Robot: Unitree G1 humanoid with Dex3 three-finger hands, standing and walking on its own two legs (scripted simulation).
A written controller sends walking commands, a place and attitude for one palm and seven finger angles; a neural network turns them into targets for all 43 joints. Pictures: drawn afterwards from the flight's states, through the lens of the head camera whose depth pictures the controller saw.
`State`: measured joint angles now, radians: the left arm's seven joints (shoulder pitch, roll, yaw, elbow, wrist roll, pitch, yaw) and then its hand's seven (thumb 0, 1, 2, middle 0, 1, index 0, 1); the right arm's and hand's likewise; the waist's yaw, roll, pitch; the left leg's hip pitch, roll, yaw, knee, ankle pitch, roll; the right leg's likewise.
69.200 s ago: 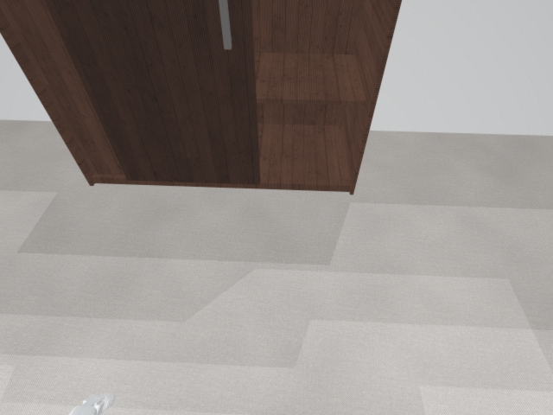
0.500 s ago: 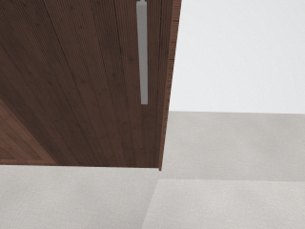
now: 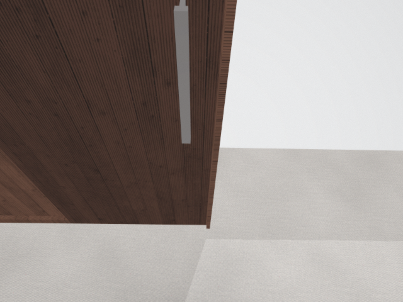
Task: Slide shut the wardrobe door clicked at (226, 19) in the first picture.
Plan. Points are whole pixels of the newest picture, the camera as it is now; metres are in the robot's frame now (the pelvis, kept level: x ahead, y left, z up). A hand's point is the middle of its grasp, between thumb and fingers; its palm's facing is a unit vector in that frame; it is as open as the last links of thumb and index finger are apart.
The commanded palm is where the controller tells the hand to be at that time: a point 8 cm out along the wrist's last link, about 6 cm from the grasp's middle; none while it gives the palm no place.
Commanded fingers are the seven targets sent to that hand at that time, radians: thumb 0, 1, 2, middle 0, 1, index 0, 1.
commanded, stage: look to check the result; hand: left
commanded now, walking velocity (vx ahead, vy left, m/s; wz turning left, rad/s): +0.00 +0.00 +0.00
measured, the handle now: (184, 84) +0.54 +0.07 +0.14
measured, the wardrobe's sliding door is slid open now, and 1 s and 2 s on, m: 0.00 0.00 0.00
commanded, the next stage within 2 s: stand and wait in 0.42 s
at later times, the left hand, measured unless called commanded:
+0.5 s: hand out of the picture +0.02 +0.16 -0.18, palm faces +0.03 -0.98 -0.18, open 7.4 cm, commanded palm none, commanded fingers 0.00 0.90 0.90 -0.20 -0.30 -0.20 -0.30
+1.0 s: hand out of the picture +0.04 +0.16 -0.18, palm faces +0.03 -0.98 -0.19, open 7.4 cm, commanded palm none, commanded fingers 0.00 0.90 0.90 -0.20 -0.30 -0.20 -0.30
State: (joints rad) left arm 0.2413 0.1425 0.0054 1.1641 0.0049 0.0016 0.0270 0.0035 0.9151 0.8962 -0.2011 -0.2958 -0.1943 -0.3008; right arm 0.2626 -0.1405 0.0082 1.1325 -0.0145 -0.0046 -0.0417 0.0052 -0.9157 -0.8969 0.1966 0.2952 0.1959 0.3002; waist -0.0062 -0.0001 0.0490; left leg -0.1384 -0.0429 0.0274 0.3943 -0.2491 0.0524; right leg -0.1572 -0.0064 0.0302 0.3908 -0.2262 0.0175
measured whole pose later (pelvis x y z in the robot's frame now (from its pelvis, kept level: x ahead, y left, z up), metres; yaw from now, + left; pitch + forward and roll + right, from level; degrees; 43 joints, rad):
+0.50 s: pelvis +0.02 -0.01 +0.00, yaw +0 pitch +0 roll +0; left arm 0.23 0.15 0.01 1.16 0.00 0.00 0.03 0.00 0.91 0.90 -0.20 -0.30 -0.19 -0.30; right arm 0.26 -0.14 0.01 1.14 -0.01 -0.01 -0.05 0.00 -0.91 -0.90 0.20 0.30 0.20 0.30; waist -0.01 0.00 0.06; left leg -0.12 -0.04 0.02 0.38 -0.26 0.04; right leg -0.14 0.00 0.03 0.39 -0.25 0.01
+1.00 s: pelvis +0.02 -0.02 +0.00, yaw +0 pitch +0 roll +0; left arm 0.20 0.17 0.02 1.15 0.00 -0.01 0.02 0.00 0.91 0.90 -0.20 -0.30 -0.19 -0.30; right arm 0.22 -0.17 0.00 1.14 -0.02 -0.01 -0.04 0.00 -0.91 -0.90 0.20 0.30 0.20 0.30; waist -0.01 0.00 0.06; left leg -0.10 -0.02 0.01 0.36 -0.26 0.03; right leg -0.12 0.01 0.02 0.37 -0.24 -0.01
